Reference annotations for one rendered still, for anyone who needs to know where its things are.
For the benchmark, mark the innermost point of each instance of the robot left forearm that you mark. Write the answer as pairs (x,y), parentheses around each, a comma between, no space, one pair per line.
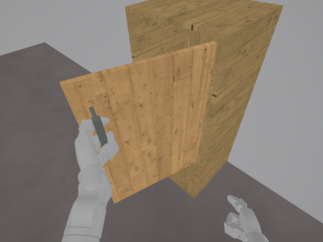
(86,219)

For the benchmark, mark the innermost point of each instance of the robot left hand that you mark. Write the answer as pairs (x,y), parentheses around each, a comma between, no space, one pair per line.
(86,145)

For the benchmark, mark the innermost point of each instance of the robot right forearm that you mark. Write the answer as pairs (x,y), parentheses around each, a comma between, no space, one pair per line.
(255,236)

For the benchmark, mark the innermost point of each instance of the robot right hand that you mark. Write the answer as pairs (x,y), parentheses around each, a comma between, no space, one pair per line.
(238,225)

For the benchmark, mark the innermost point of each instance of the cupboard door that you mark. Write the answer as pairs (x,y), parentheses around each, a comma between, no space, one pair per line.
(156,107)

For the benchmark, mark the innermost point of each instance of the handle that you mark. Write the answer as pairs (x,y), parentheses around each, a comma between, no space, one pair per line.
(98,127)

